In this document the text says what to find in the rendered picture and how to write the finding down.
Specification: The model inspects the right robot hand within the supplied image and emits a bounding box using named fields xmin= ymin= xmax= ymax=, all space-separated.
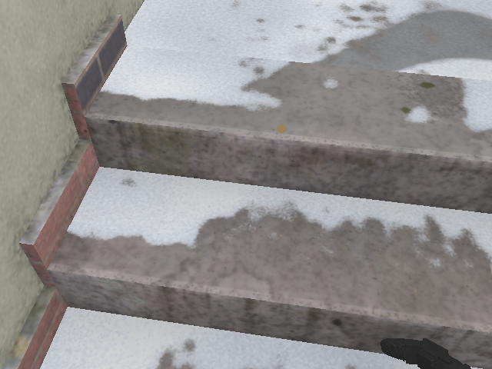
xmin=381 ymin=338 xmax=471 ymax=369

